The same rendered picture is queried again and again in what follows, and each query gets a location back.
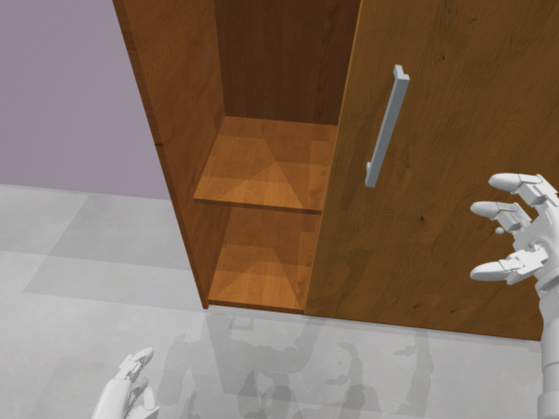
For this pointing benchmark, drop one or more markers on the wardrobe door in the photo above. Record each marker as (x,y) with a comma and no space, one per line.
(483,99)

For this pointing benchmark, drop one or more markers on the handle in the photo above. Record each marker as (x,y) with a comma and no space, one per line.
(389,121)

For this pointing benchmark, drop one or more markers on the robot right hand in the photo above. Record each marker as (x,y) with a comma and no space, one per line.
(544,230)

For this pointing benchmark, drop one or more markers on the robot left hand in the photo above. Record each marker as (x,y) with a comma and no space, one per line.
(120,393)

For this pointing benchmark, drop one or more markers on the right robot forearm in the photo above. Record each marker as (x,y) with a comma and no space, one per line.
(547,288)

